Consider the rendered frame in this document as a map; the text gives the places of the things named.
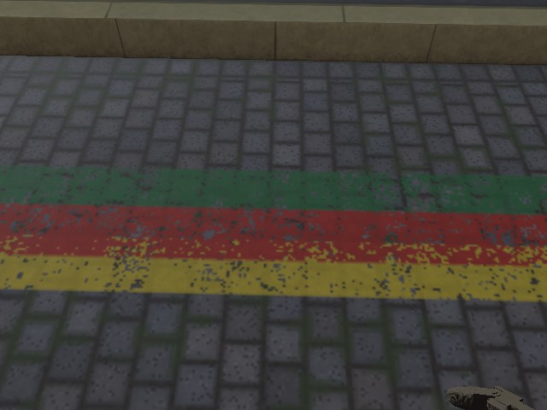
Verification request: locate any right robot hand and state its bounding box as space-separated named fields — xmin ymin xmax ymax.
xmin=447 ymin=386 xmax=534 ymax=410

